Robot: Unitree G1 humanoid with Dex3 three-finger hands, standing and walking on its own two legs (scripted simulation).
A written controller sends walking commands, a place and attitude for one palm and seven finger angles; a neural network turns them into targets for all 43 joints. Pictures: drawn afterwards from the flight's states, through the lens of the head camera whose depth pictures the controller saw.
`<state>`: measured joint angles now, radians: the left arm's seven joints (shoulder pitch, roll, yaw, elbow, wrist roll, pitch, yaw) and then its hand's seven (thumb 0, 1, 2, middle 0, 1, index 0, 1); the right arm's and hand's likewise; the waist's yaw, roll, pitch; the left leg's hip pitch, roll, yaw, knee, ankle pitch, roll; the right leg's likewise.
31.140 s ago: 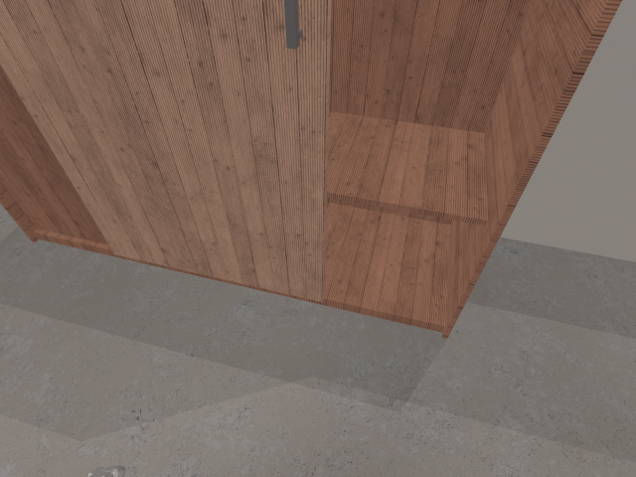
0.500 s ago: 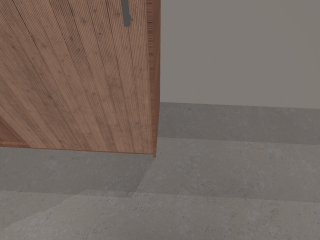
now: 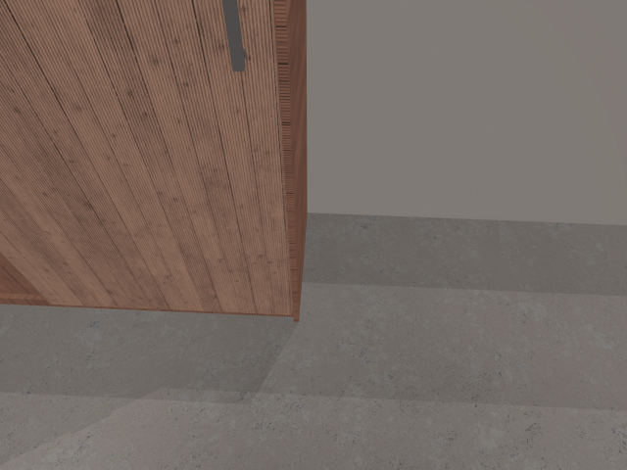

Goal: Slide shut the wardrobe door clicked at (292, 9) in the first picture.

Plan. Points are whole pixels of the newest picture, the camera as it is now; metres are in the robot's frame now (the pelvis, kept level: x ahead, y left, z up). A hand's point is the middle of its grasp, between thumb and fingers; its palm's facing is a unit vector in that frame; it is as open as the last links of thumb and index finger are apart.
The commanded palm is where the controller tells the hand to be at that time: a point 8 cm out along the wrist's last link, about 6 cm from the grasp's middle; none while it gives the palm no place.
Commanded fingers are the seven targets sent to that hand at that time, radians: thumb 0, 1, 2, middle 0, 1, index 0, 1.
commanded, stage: look to check the result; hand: left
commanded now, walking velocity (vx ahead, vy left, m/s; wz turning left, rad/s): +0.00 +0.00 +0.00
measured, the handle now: (233, 9) +0.70 +0.17 +0.26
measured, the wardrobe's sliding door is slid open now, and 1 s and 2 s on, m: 0.00 0.00 0.00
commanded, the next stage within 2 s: stand and wait in 0.48 s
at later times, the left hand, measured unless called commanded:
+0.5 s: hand out of the picture +0.09 +0.22 -0.16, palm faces -0.02 -0.94 -0.33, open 7.4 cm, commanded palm none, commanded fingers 0.00 0.90 0.90 -0.20 -0.30 -0.20 -0.30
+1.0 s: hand out of the picture +0.09 +0.21 -0.16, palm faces -0.03 -0.95 -0.32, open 7.4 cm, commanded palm none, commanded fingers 0.00 0.90 0.90 -0.20 -0.30 -0.20 -0.30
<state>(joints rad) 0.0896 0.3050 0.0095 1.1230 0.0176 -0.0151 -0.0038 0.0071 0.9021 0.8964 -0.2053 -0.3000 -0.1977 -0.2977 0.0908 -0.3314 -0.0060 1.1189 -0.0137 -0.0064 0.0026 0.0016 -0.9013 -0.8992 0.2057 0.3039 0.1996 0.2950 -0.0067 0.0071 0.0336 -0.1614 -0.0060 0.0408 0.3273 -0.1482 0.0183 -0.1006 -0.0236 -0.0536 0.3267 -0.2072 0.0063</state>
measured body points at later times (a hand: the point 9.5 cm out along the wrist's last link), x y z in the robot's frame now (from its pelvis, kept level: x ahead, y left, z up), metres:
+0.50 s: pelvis +0.02 -0.02 +0.00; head +0.03 -0.03 +0.45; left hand +0.09 +0.27 -0.13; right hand +0.09 -0.30 -0.14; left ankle +0.02 +0.11 -0.75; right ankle -0.02 -0.12 -0.75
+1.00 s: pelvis +0.02 -0.03 +0.00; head +0.03 -0.03 +0.45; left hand +0.10 +0.26 -0.14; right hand +0.08 -0.31 -0.14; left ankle +0.02 +0.11 -0.75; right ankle -0.02 -0.12 -0.75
